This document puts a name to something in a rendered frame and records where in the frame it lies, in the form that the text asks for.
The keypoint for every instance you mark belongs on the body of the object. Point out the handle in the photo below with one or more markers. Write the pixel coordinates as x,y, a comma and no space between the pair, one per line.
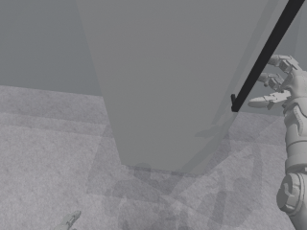
280,28

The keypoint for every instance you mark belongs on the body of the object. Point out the robot left hand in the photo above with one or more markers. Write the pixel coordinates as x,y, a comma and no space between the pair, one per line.
68,221

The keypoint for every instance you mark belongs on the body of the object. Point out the robot right upper arm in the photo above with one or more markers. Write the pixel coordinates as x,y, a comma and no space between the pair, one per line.
291,198

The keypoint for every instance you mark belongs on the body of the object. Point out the robot right hand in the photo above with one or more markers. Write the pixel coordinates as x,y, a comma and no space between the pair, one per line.
295,84

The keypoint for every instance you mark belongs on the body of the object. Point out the fridge door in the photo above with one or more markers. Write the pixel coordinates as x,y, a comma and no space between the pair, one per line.
167,70

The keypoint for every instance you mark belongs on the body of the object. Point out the right robot forearm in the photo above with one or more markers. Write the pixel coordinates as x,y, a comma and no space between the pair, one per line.
295,120

